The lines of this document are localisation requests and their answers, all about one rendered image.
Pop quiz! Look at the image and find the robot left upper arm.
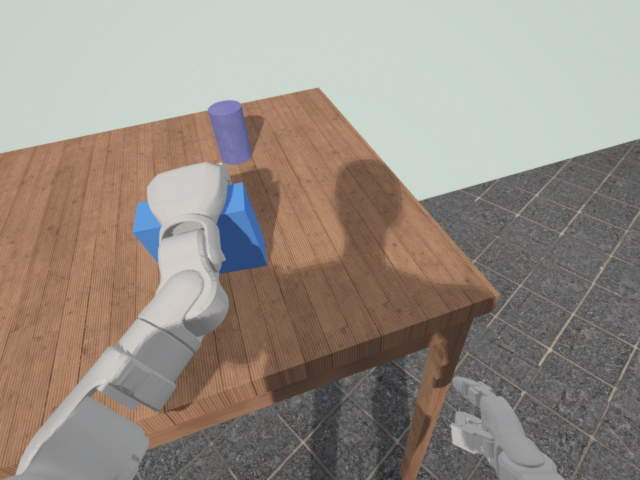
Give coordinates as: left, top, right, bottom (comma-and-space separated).
3, 396, 149, 480

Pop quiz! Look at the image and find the robot right hand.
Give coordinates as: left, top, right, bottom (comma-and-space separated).
451, 377, 526, 468

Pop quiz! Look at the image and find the robot right forearm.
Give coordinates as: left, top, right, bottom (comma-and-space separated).
494, 434, 565, 480

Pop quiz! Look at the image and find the sponge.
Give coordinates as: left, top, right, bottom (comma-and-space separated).
133, 182, 267, 274

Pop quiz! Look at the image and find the robot left hand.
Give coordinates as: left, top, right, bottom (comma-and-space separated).
147, 162, 232, 266

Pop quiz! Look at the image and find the robot left forearm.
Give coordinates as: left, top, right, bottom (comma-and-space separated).
16, 214, 229, 475

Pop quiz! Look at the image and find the table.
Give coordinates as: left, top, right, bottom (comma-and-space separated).
0, 87, 500, 480

